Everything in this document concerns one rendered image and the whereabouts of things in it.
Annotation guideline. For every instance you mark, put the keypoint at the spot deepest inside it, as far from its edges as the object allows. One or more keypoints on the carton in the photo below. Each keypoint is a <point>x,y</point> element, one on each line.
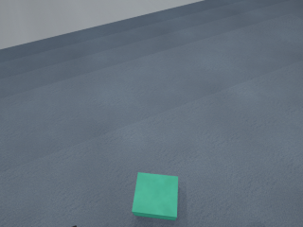
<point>156,196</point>

